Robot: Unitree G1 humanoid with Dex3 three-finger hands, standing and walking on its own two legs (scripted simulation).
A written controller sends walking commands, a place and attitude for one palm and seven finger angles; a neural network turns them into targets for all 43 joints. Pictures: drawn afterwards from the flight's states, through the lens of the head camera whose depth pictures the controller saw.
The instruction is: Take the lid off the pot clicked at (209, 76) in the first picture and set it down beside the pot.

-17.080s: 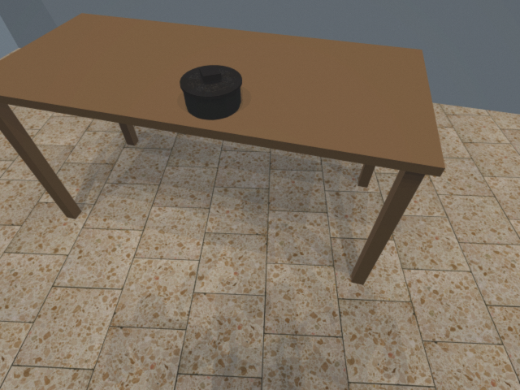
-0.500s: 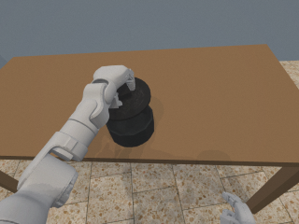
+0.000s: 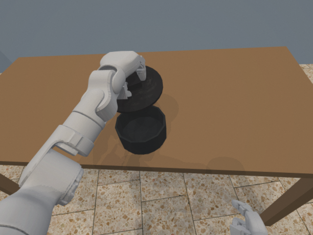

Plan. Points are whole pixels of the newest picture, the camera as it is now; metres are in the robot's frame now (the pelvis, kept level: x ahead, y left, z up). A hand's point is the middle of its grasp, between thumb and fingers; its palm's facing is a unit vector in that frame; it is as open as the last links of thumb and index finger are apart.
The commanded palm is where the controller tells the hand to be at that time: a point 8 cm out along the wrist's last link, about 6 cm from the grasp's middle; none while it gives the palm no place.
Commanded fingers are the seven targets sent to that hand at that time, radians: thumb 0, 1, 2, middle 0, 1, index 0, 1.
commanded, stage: lift the lid straight up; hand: left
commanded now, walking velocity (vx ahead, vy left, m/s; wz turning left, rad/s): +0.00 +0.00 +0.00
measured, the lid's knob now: (130, 81) +0.47 +0.08 +0.16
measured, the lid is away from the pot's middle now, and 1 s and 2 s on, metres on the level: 0.02 0.07 0.19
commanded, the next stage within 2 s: move the lid sideways beside the pot in 0.36 s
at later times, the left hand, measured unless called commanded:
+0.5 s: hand (126, 79) +0.44 +0.08 +0.19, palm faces -0.18 -0.01 -0.98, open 8.4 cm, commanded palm +0.42 +0.10 +0.27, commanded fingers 0.00 0.43 1.16 -0.85 -0.93 -0.84 -0.95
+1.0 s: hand (101, 78) +0.44 +0.15 +0.20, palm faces -0.20 -0.02 -0.98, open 8.4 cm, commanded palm +0.42 +0.16 +0.27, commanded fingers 0.00 0.43 1.16 -0.85 -0.93 -0.84 -0.95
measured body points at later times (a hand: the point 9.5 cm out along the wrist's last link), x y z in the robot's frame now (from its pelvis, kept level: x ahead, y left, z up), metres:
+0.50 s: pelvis -0.01 +0.00 +0.00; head +0.01 -0.05 +0.45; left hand +0.44 +0.08 +0.25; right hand +0.17 -0.23 -0.12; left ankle +0.02 +0.12 -0.74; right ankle -0.02 -0.13 -0.74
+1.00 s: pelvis +0.00 +0.00 +0.00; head +0.02 -0.04 +0.45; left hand +0.45 +0.15 +0.25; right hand +0.16 -0.25 -0.11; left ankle +0.02 +0.12 -0.74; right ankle -0.02 -0.13 -0.74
